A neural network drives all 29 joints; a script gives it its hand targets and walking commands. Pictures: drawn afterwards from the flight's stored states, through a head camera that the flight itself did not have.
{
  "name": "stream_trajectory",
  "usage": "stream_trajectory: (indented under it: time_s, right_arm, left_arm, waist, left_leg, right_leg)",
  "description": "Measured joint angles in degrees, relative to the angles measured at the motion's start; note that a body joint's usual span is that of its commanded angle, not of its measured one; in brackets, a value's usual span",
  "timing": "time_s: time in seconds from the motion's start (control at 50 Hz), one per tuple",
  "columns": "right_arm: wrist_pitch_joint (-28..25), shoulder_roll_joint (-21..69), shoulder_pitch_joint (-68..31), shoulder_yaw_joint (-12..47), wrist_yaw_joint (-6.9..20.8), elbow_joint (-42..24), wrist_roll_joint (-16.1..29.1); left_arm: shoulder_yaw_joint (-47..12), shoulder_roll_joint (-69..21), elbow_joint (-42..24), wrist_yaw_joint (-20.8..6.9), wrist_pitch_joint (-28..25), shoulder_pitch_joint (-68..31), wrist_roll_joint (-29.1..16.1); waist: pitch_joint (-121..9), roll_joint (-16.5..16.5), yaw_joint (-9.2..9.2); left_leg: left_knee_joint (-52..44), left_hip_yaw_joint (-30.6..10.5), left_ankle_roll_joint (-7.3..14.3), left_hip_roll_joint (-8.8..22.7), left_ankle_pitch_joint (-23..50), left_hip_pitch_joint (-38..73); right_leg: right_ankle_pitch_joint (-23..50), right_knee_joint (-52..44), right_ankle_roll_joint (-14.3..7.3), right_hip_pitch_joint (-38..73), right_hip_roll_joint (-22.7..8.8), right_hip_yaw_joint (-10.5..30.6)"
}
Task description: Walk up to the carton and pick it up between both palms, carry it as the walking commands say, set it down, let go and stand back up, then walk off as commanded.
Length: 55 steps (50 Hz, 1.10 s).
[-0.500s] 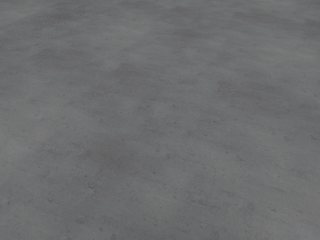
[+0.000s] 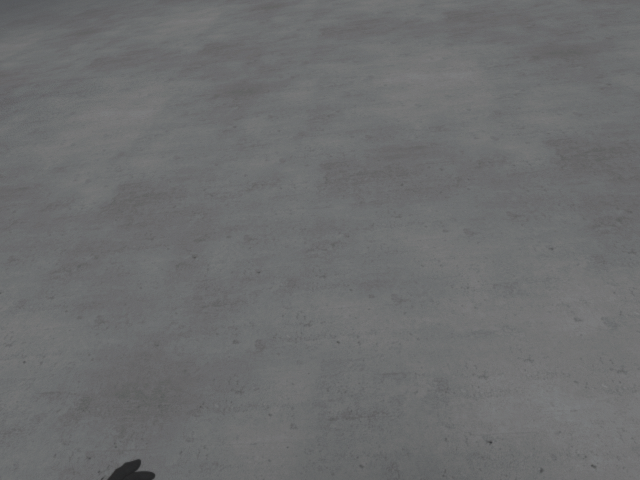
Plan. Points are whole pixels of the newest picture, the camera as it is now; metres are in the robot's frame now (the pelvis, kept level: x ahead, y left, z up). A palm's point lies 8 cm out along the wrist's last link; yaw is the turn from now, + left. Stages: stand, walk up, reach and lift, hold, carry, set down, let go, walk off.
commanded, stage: walk up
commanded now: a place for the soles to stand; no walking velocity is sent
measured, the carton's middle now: out of the picture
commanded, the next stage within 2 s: none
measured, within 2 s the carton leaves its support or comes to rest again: neither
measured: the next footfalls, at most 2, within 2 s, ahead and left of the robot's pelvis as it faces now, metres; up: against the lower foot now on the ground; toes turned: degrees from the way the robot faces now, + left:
left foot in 0.14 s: +0.15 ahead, +0.08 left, +0.00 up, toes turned -1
right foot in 0.56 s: +0.17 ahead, -0.33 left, +0.00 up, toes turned -38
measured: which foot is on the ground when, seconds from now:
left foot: up 0.00-0.12, down 0.14-0.58, up 0.60-0.88, down 0.90-1.00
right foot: down 0.00-0.16, up 0.18-0.54, down 0.56-0.92, up 0.94-1.00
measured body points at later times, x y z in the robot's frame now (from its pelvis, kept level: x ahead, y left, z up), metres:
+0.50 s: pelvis +0.12 -0.11 +0.01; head +0.12 -0.09 +0.46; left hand +0.44 +0.06 -0.06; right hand -0.04 -0.43 -0.05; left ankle +0.11 +0.08 -0.71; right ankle +0.11 -0.30 -0.68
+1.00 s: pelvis +0.29 -0.29 -0.01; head +0.29 -0.27 +0.44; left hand +0.57 -0.14 -0.13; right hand +0.13 -0.59 -0.07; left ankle +0.45 -0.29 -0.71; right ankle +0.16 -0.32 -0.67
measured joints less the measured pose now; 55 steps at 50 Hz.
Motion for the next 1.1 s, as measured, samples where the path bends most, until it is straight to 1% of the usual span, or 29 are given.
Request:
stream_trajectory:
  time_s: [0.04,0.06,0.12,0.14,0.16,0.18,0.22,0.26,0.3,0.38,0.44,0.52,0.56,0.58,0.6,0.62,0.64,0.66,0.68,0.72,0.76,0.8,0.86,0.9,0.92,0.94,0.98,1.02,1.1]
  right_arm:
    - [-0.5,-0.3,-1.2,0.2,0.4,-0.9,0.4]
    - [-1.0,-0.1,-1.5,0.4,0.5,-1.7,0.6]
    - [-2.9,1.3,-0.6,2.3,0.7,-3.8,1.0]
    - [-3.3,1.7,0.2,2.9,0.6,-4.5,0.9]
    - [-3.5,2.2,1.1,3.4,0.6,-4.9,0.5]
    - [-3.3,2.5,2.1,3.8,0.5,-5.3,-0.1]
    - [-2.5,2.5,3.3,4.4,-0.2,-5.9,-1.3]
    - [-2.5,2.2,3.8,3.9,-1.1,-6.5,-1.6]
    - [-3.1,1.9,4.7,2.7,-1.9,-7.2,-0.8]
    - [-3.7,1.7,7.6,1.6,-2.3,-7.7,0.3]
    - [-3.3,2.1,9.7,1.0,-1.9,-7.7,-0.1]
    - [-2.5,2.6,12.9,0.3,-1.3,-7.6,-0.5]
    - [-1.7,2.2,14.7,0.0,-0.9,-7.1,-0.1]
    - [-1.1,1.7,15.1,-0.3,-0.5,-6.3,0.2]
    - [-0.5,1.5,15.0,-0.5,0.1,-5.3,0.6]
    - [0.0,1.5,14.5,-0.5,0.7,-4.8,1.1]
    - [0.1,1.5,13.5,-0.3,1.4,-4.6,1.6]
    - [-0.1,1.5,12.2,-0.2,2.0,-4.8,2.0]
    - [-0.5,1.4,10.8,-0.2,2.5,-5.1,2.1]
    - [-1.3,1.6,8.0,0.0,3.3,-6.1,2.2]
    - [-1.6,2.3,6.4,0.8,3.3,-7.3,2.4]
    - [-1.9,3.3,5.6,1.9,2.6,-7.9,2.3]
    - [-2.3,4.8,5.2,3.4,2.0,-8.2,1.8]
    - [-3.0,5.1,5.9,3.8,1.7,-9.3,1.6]
    - [-3.4,5.0,6.2,3.8,1.5,-9.9,1.4]
    - [-3.5,4.8,6.2,3.7,1.0,-10.6,0.7]
    - [-3.3,4.5,4.7,3.5,-0.5,-11.7,-0.6]
    - [-3.7,4.0,3.0,2.8,-1.7,-12.5,-1.0]
    - [-4.8,2.7,2.6,1.6,-2.2,-12.3,-0.5]
  left_arm:
    - [-0.4,-0.4,-1.6,0.9,-0.5,0.2,-0.6]
    - [-0.7,-0.1,-2.3,1.1,-0.6,0.5,-0.7]
    - [-0.9,1.8,-3.5,1.3,0.4,0.9,-0.3]
    - [-0.9,2.6,-3.6,1.1,1.0,1.0,-0.3]
    - [-0.7,3.2,-3.3,1.0,1.4,1.2,-0.2]
    - [-0.5,3.5,-2.7,1.0,1.8,1.6,0.1]
    - [-0.2,3.2,-1.5,1.2,2.3,3.2,1.1]
    - [-0.1,2.8,-0.8,-0.1,2.8,4.7,1.4]
    - [-0.1,2.6,-0.4,-1.6,2.9,5.0,1.4]
    - [0.2,3.5,-0.5,-2.7,2.3,3.0,1.0]
    - [0.6,5.0,-1.5,-2.8,1.9,0.5,0.1]
    - [1.3,6.4,-3.1,-2.2,1.0,-3.5,-0.6]
    - [1.3,6.3,-4.0,-1.8,0.3,-5.4,-0.7]
    - [1.2,5.5,-4.3,-1.3,-0.3,-6.6,-0.6]
    - [0.9,4.8,-4.9,-0.6,-1.0,-7.4,-0.5]
    - [0.5,4.2,-5.9,0.3,-1.5,-7.8,-0.6]
    - [0.3,3.5,-6.5,1.3,-1.9,-7.6,-0.9]
    - [0.0,2.8,-6.8,2.1,-2.2,-7.0,-1.3]
    - [-0.2,2.0,-6.7,2.7,-2.2,-6.2,-1.7]
    - [-0.9,0.6,-5.7,3.7,-1.6,-4.1,-2.3]
    - [-1.5,0.1,-4.6,4.0,-0.8,-1.9,-2.4]
    - [-1.4,0.2,-3.8,4.0,-0.8,0.0,-2.2]
    - [-0.5,1.1,-3.1,3.9,-0.8,3.3,-1.9]
    - [0.0,1.9,-2.3,3.6,-0.3,5.6,-2.0]
    - [0.3,2.3,-1.7,3.4,-0.1,6.7,-1.9]
    - [0.7,2.5,-0.8,3.4,0.2,7.6,-1.7]
    - [1.1,2.3,0.5,3.0,0.9,8.8,-1.1]
    - [0.8,2.0,0.8,2.0,1.6,9.0,-0.7]
    - [0.5,2.1,-0.5,0.3,1.2,5.8,-0.3]
  waist:
    - [2.0,0.6,0.66]
    - [3.1,0.5,0.73]
    - [5.3,-2.2,0.87]
    - [5.8,-3.4,0.68]
    - [5.9,-4.9,0.57]
    - [5.6,-6.3,0.36]
    - [3.6,-8.2,0.25]
    - [2.0,-9.0,-0.82]
    - [1.3,-9.0,-2.55]
    - [0.0,-9.4,-4.87]
    - [0.0,-10.5,-6.05]
    - [0.5,-11.4,-8.3]
    - [0.8,-10.8,-9.41]
    - [1.6,-9.0,-9.61]
    - [2.4,-7.6,-9.4]
    - [3.1,-6.9,-9.01]
    - [4.0,-6.5,-8.52]
    - [4.8,-5.8,-7.93]
    - [5.7,-4.7,-7.46]
    - [6.7,-2.4,-7.13]
    - [6.8,-1.0,-6.57]
    - [6.6,-1.0,-4.94]
    - [5.1,-3.2,-2.03]
    - [3.7,-5.0,-1.22]
    - [3.0,-6.2,-1.21]
    - [2.3,-7.3,-1.33]
    - [1.5,-9.4,-1.12]
    - [2.2,-10.1,-1.68]
    - [4.9,-9.0,-4.04]
  left_leg:
    - [4.2,-2.1,0.2,-3.0,1.2,-5.2]
    - [3.1,-2.4,0.3,-4.1,1.5,-7.3]
    - [-11.1,-1.4,1.0,-6.1,5.2,-9.5]
    - [-17.8,-1.1,1.6,-6.6,9.6,-8.5]
    - [-20.7,-0.8,2.1,-6.9,17.4,-7.1]
    - [-21.2,0.2,2.0,-6.4,21.4,-6.1]
    - [-21.2,3.8,1.0,-4.5,19.7,-3.9]
    - [-22.5,7.3,0.1,-2.5,17.2,-0.7]
    - [-24.2,9.4,-0.9,-0.8,16.5,2.7]
    - [-27.4,13.0,-3.1,1.6,15.5,8.7]
    - [-29.2,16.2,-4.8,2.9,14.5,13.1]
    - [-29.4,19.2,-7.0,4.4,12.4,17.5]
    - [-26.4,18.9,-6.3,6.0,9.7,17.7]
    - [-22.5,16.9,-4.9,8.2,8.2,16.7]
    - [-15.0,13.0,-3.0,9.5,9.0,13.6]
    - [-5.9,8.1,-1.5,8.4,7.2,9.4]
    - [2.1,3.6,-0.5,6.1,5.5,5.4]
    - [7.9,0.6,0.2,3.9,5.2,1.8]
    - [11.0,-1.2,0.7,2.4,5.9,-1.4]
    - [10.4,-3.1,1.3,0.9,7.6,-6.8]
    - [4.3,-3.1,1.3,0.2,9.1,-10.7]
    - [-1.3,-2.6,1.1,-0.8,9.0,-13.4]
    - [-10.5,-1.6,1.4,-3.0,11.4,-14.6]
    - [-19.1,-0.8,2.0,-4.6,18.6,-12.4]
    - [-19.8,-0.3,2.2,-5.2,24.4,-11.4]
    - [-18.3,1.0,2.3,-5.0,27.4,-11.2]
    - [-14.6,5.2,1.5,-4.0,22.3,-10.1]
    - [-13.2,8.6,1.6,-2.7,18.1,-7.5]
    - [-13.4,11.0,1.1,-0.3,15.5,-3.1]
  right_leg:
    - [2.0,-3.2,-0.9,1.3,2.7,1.2]
    - [2.7,-4.8,-1.5,2.0,3.8,1.8]
    - [3.4,-6.7,-2.4,3.5,6.0,3.5]
    - [2.9,-6.2,-2.4,3.9,6.5,3.9]
    - [1.6,-4.9,-2.7,4.2,6.7,4.6]
    - [-1.3,-2.5,-3.2,3.8,6.6,4.5]
    - [-5.2,4.6,-3.1,1.0,5.3,3.2]
    - [-5.5,11.7,-2.7,-1.4,3.2,1.7]
    - [-3.4,15.1,-2.2,-2.2,0.3,0.4]
    - [-1.4,12.9,-1.7,-2.3,-4.5,0.1]
    - [-0.6,9.0,-2.1,-2.7,-6.9,-0.9]
    - [0.6,2.2,-3.0,-2.1,-7.4,-3.3]
    - [2.2,-0.7,-3.5,-0.9,-5.9,-4.1]
    - [2.2,0.9,-3.0,-0.9,-4.3,-4.7]
    - [0.5,2.8,-2.7,-1.2,-2.9,-5.1]
    - [-1.2,4.2,-2.6,-1.4,-1.9,-4.8]
    - [-2.4,4.4,-2.6,-1.0,-0.9,-4.1]
    - [-1.0,3.1,-2.7,0.1,0.2,-3.4]
    - [-0.2,1.7,-3.0,1.4,1.6,-2.8]
    - [-1.0,-1.7,-3.4,4.7,4.1,-2.4]
    - [-1.6,-4.7,-3.8,8.2,6.0,-2.1]
    - [-2.7,-6.0,-4.4,11.2,7.3,-1.3]
    - [-5.8,-5.5,-4.7,14.7,7.7,0.8]
    - [-9.4,-3.0,-4.4,16.5,7.5,2.1]
    - [-11.9,-0.5,-4.5,16.6,7.0,2.8]
    - [-13.6,4.0,-4.5,15.4,6.4,3.1]
    - [-12.8,16.2,-4.0,9.7,4.9,3.9]
    - [-10.9,23.9,-3.7,4.6,2.9,2.5]
    - [-12.6,22.5,-4.0,-2.0,-0.8,-1.2]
